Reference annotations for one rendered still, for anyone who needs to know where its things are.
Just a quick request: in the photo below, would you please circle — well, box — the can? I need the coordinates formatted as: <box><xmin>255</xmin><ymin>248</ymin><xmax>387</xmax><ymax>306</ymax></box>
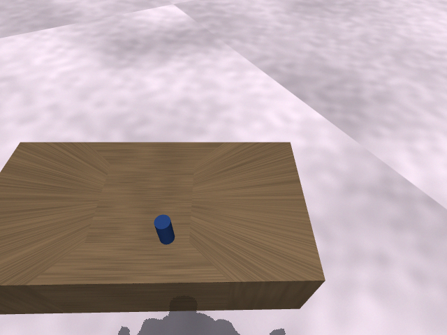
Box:
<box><xmin>154</xmin><ymin>215</ymin><xmax>175</xmax><ymax>244</ymax></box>

